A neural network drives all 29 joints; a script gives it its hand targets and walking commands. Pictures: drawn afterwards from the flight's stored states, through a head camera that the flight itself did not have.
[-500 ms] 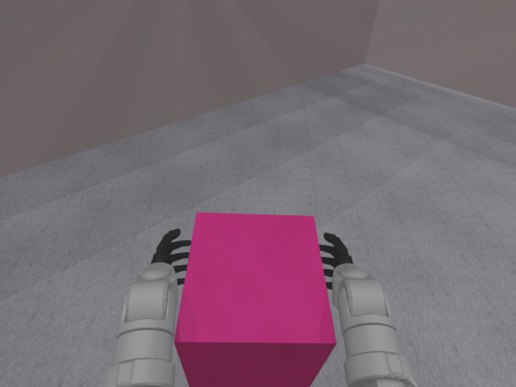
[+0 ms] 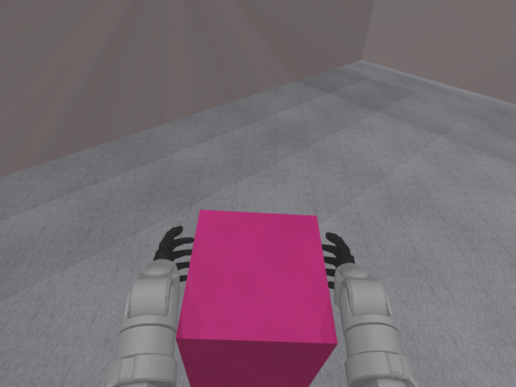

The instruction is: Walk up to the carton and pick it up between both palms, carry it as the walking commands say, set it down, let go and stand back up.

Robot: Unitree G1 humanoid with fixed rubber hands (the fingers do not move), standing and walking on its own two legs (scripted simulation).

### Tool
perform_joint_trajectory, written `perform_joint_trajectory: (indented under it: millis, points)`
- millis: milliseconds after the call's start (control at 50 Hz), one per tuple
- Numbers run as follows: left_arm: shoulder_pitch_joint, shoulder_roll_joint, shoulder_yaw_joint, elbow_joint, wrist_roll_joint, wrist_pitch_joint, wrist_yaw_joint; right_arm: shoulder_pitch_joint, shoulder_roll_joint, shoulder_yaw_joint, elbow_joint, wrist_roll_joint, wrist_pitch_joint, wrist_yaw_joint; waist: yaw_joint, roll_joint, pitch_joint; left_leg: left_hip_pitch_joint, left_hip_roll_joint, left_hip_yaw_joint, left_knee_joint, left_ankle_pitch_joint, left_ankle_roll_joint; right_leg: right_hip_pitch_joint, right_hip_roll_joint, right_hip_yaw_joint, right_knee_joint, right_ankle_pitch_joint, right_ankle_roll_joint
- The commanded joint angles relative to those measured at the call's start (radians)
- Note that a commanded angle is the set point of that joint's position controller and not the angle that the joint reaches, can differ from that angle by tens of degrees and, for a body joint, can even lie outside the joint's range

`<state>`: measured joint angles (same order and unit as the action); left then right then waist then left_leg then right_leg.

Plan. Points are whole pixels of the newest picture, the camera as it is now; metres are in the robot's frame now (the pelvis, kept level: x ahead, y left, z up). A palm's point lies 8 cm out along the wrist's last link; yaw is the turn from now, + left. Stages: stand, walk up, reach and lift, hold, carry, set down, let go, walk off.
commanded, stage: hold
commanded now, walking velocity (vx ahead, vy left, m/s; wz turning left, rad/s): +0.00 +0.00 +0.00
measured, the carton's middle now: (253, 305) +0.28 +0.00 -0.02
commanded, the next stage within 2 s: carry in 0.46 s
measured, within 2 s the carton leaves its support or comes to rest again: neither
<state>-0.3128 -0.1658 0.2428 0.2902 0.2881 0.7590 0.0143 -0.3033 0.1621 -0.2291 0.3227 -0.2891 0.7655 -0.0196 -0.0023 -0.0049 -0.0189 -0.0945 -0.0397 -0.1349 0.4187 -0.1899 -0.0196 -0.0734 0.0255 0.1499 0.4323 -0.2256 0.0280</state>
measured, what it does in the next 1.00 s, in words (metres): steps on the spot: left foot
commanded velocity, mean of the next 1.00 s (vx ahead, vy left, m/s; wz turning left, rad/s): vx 0.00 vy -0.12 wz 0.00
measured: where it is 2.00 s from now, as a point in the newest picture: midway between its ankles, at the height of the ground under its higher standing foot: outside the picture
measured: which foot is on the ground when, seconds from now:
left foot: down 0.00-0.78, up 0.80-0.98, down 1.00-1.00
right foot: down 0.00-1.00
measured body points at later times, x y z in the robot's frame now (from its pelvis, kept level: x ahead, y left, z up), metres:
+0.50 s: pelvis +0.00 -0.01 +0.00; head -0.06 -0.01 +0.44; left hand +0.30 +0.15 +0.05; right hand +0.30 -0.15 +0.04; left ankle +0.04 +0.13 -0.74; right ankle +0.02 -0.14 -0.74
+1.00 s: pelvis -0.04 -0.05 -0.02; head -0.04 -0.04 +0.43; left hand +0.25 +0.09 +0.06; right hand +0.25 -0.20 +0.06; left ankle -0.05 +0.04 -0.74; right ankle +0.02 -0.14 -0.74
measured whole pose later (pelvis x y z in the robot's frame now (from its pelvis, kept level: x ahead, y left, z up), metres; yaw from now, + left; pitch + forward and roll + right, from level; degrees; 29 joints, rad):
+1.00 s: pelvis -0.04 -0.05 -0.02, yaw +2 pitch +4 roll -1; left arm -0.21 -0.14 0.10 -0.27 0.10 1.14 0.12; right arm -0.19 0.14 -0.13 -0.28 -0.07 1.17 -0.13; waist -0.02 0.00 -0.11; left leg -0.42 0.04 0.11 0.73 -0.41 -0.02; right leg -0.48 0.03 -0.09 0.64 -0.24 -0.06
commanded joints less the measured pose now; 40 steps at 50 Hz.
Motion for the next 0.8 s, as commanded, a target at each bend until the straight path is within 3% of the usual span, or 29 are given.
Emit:
perform_joint_trajectory:
  millis: [0, 40, 60, 100, 120, 140, 180, 200, 220, 260, 300, 320, 340, 360, 400, 420, 440, 460, 480, 540, 560, 600, 620, 640, 660, 720, 740, 760, 780]
  points:
    - [-0.495, -1.034, -0.547, 0.046, -0.258, -0.007, -0.256, -0.534, 0.936, 0.520, -0.031, 0.268, -0.036, 0.268, -0.011, 0.074, -0.136, 0.053, -0.045, 0.052, -0.090, 0.022, -0.009, -0.030, 0.068, -0.073, -0.107, 0.028, -0.037]
    - [-0.508, -1.037, -0.567, 0.037, -0.285, -0.012, -0.266, -0.547, 0.966, 0.553, -0.071, 0.289, -0.052, 0.271, -0.005, 0.034, -0.157, 0.070, -0.056, 0.059, -0.077, 0.077, -0.013, -0.036, 0.068, -0.074, -0.102, 0.068, -0.029]
    - [-0.504, -1.021, -0.551, 0.006, -0.281, -0.019, -0.261, -0.578, 0.990, 0.569, -0.076, 0.301, -0.046, 0.271, 0.035, 0.004, -0.156, 0.067, -0.056, 0.057, -0.079, 0.065, -0.001, -0.017, 0.068, -0.076, -0.103, 0.054, -0.024]
    - [-0.501, -1.043, -0.585, -0.011, -0.300, -0.025, -0.258, -0.540, 0.974, 0.578, -0.110, 0.302, -0.054, 0.268, 0.004, 0.030, -0.274, 0.108, -0.055, 0.043, -0.066, 0.147, -0.011, 0.024, 0.070, -0.073, -0.086, 0.148, -0.023]
    - [-0.446, -1.028, -0.589, -0.006, -0.294, -0.020, -0.257, -0.559, 0.972, 0.594, -0.131, 0.310, -0.054, 0.260, 0.009, -0.033, -0.250, 0.100, -0.055, 0.041, -0.061, 0.199, -0.007, 0.024, 0.080, -0.083, -0.089, 0.188, -0.013]
    - [-0.475, -1.040, -0.589, -0.035, -0.300, -0.028, -0.260, -0.565, 0.996, 0.615, -0.154, 0.320, -0.050, 0.257, 0.023, 0.004, -0.282, 0.121, -0.062, 0.053, -0.060, 0.174, -0.004, 0.019, 0.071, -0.072, -0.089, 0.167, -0.010]
    - [-0.445, -1.034, -0.586, -0.025, -0.296, -0.024, -0.260, -0.543, 0.979, 0.594, -0.146, 0.306, -0.045, 0.253, 0.011, -0.014, -0.229, 0.114, -0.062, 0.048, -0.058, 0.193, 0.003, -0.008, 0.069, -0.074, -0.094, 0.195, -0.003]
    - [-0.426, -1.000, -0.554, 0.000, -0.272, -0.013, -0.260, -0.546, 0.977, 0.594, -0.146, 0.305, -0.040, 0.246, 0.035, -0.044, -0.194, 0.098, -0.059, 0.048, -0.063, 0.168, 0.003, -0.002, 0.075, -0.077, -0.102, 0.165, -0.006]
    - [-0.429, -1.021, -0.564, 0.015, -0.292, -0.010, -0.267, -0.514, 0.970, 0.571, -0.119, 0.293, -0.039, 0.242, -0.003, 0.004, -0.186, 0.087, -0.063, 0.050, -0.065, 0.167, 0.003, 0.009, 0.064, -0.065, -0.104, 0.194, -0.006]
    - [-0.460, -0.999, -0.576, -0.029, -0.287, -0.015, -0.268, -0.479, 0.958, 0.537, -0.085, 0.262, -0.029, 0.250, -0.016, -0.024, -0.202, 0.123, -0.050, 0.038, -0.075, 0.151, -0.003, -0.017, 0.069, -0.075, -0.113, 0.161, -0.009]
    - [-0.478, -1.017, -0.591, -0.061, -0.292, -0.010, -0.267, -0.446, 0.970, 0.532, -0.080, 0.274, -0.031, 0.250, -0.032, 0.081, -0.165, 0.085, -0.063, 0.061, -0.075, 0.154, -0.010, 0.000, 0.056, -0.057, -0.111, 0.208, -0.022]
    - [-0.460, -1.023, -0.596, -0.060, -0.295, -0.018, -0.273, -0.495, 0.994, 0.580, -0.130, 0.298, -0.040, 0.250, -0.010, 0.034, -0.235, 0.086, -0.065, 0.052, -0.067, 0.153, -0.005, 0.045, 0.060, -0.064, -0.098, 0.200, -0.008]
    - [-0.479, -0.990, -0.577, -0.052, -0.284, -0.019, -0.266, -0.501, 0.997, 0.548, -0.071, 0.297, -0.037, 0.256, 0.013, 0.065, -0.165, 0.031, -0.068, 0.069, -0.080, 0.098, -0.009, 0.036, 0.065, -0.070, -0.103, 0.143, -0.014]
    - [-0.459, -1.011, -0.546, 0.006, -0.285, -0.017, -0.266, -0.543, 0.992, 0.565, -0.080, 0.298, -0.035, 0.253, 0.016, -0.014, -0.162, 0.052, -0.066, 0.060, -0.077, 0.125, 0.003, 0.025, 0.070, -0.074, -0.107, 0.162, -0.002]
    - [-0.546, -0.993, -0.576, -0.035, -0.307, -0.029, -0.273, -0.536, 0.997, 0.554, -0.068, 0.274, -0.035, 0.251, -0.008, -0.040, -0.195, 0.072, -0.066, 0.055, -0.077, 0.034, 0.010, 0.004, 0.062, -0.070, -0.119, 0.049, -0.003]
    - [-0.522, -0.995, -0.567, -0.002, -0.285, -0.023, -0.276, -0.532, 0.998, 0.553, -0.065, 0.279, -0.039, 0.252, -0.003, 0.002, -0.188, 0.050, -0.073, 0.065, -0.071, 0.010, 0.009, -0.003, 0.051, -0.071, -0.114, 0.028, -0.010]
    - [-0.505, -0.956, -0.608, -0.021, -0.318, -0.042, -0.270, -0.527, 0.964, 0.575, -0.102, 0.312, -0.065, 0.255, 0.019, -0.044, -0.150, -0.093, 0.119, -0.001, 0.019, -0.057, 0.026, -0.180, -0.129, -0.001, -0.041, -0.049, -0.038]
    - [-0.517, -0.983, -0.608, 0.012, -0.326, -0.034, -0.269, -0.619, 0.969, 0.597, -0.146, 0.324, -0.060, 0.249, 0.015, -0.079, -0.090, -0.135, 0.120, -0.016, 0.020, -0.234, 0.032, -0.273, -0.104, 0.035, -0.086, -0.256, -0.053]
    - [-0.551, -0.995, -0.618, -0.026, -0.342, -0.033, -0.257, -0.632, 0.969, 0.601, -0.160, 0.334, -0.062, 0.245, 0.011, -0.011, -0.121, -0.120, 0.142, -0.038, 0.011, -0.209, 0.036, -0.276, -0.091, 0.021, -0.059, -0.193, -0.060]
    - [-0.545, -0.984, -0.686, -0.138, -0.411, 0.012, -0.233, -0.573, 0.963, 0.669, -0.223, 0.380, -0.014, 0.216, 0.008, 0.015, -0.304, -0.113, 0.207, -0.036, 0.138, 0.116, 0.032, -0.201, -0.083, -0.023, 0.132, 0.253, -0.062]
    - [-0.514, -0.975, -0.711, -0.172, -0.421, 0.029, -0.224, -0.571, 0.947, 0.687, -0.250, 0.392, 0.005, 0.207, 0.005, 0.032, -0.366, -0.105, 0.223, -0.031, 0.144, 0.191, 0.038, -0.198, -0.080, -0.046, 0.190, 0.258, -0.055]
    - [-0.488, -0.955, -0.758, -0.245, -0.468, 0.077, -0.211, -0.524, 0.912, 0.741, -0.344, 0.433, 0.048, 0.184, -0.002, 0.092, -0.389, -0.027, 0.297, -0.126, 0.112, 0.354, 0.085, -0.300, -0.016, -0.101, 0.263, 0.108, -0.028]
    - [-0.534, -0.954, -0.804, -0.296, -0.498, 0.111, -0.207, -0.487, 0.900, 0.747, -0.348, 0.431, 0.076, 0.173, 0.005, 0.257, -0.401, -0.017, 0.340, -0.176, 0.097, 0.453, 0.112, -0.327, -0.005, -0.115, 0.322, -0.101, -0.026]
    - [-0.517, -0.903, -0.817, -0.328, -0.513, 0.138, -0.201, -0.429, 0.886, 0.746, -0.320, 0.428, 0.104, 0.166, 0.011, 0.298, -0.395, -0.025, 0.378, -0.212, 0.080, 0.551, 0.130, -0.342, -0.003, -0.143, 0.282, -0.236, -0.024]
    - [-0.510, -0.905, -0.843, -0.357, -0.542, 0.165, -0.203, -0.398, 0.856, 0.754, -0.345, 0.430, 0.132, 0.161, 0.012, 0.324, -0.372, -0.102, 0.380, -0.210, 0.070, 0.480, 0.129, -0.313, -0.016, -0.144, 0.260, -0.221, -0.034]
    - [-0.509, -0.912, -0.875, -0.468, -0.600, 0.236, -0.181, -0.485, 0.857, 0.823, -0.548, 0.522, 0.205, 0.144, 0.004, 0.148, -0.430, -0.206, 0.227, -0.012, 0.195, 0.330, 0.027, -0.155, -0.037, -0.128, 0.085, 0.046, -0.059]
    - [-0.485, -0.878, -0.881, -0.485, -0.603, 0.258, -0.174, -0.434, 0.833, 0.815, -0.541, 0.522, 0.235, 0.142, 0.002, 0.024, -0.417, -0.270, 0.180, 0.055, 0.277, 0.230, 0.000, -0.120, -0.090, -0.065, 0.061, 0.150, -0.081]
    - [-0.492, -0.856, -0.873, -0.538, -0.610, 0.279, -0.175, -0.427, 0.868, 0.831, -0.571, 0.543, 0.261, 0.143, 0.007, -0.152, -0.399, -0.427, 0.097, 0.145, 0.415, -0.045, -0.024, -0.056, -0.225, 0.086, 0.012, 0.344, -0.128]
    - [-0.401, -0.885, -0.857, -0.512, -0.595, 0.304, -0.170, -0.436, 0.852, 0.845, -0.639, 0.555, 0.285, 0.137, 0.012, -0.235, -0.404, -0.453, 0.074, 0.197, 0.533, -0.379, -0.013, -0.063, -0.302, 0.088, 0.030, 0.511, -0.201]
